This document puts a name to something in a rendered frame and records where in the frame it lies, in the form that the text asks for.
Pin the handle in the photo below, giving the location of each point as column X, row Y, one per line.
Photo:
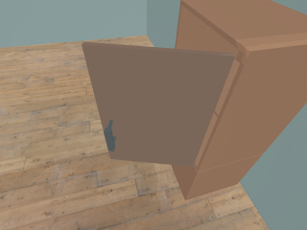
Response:
column 110, row 139

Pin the cupboard door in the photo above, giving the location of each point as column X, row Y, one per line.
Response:
column 160, row 100

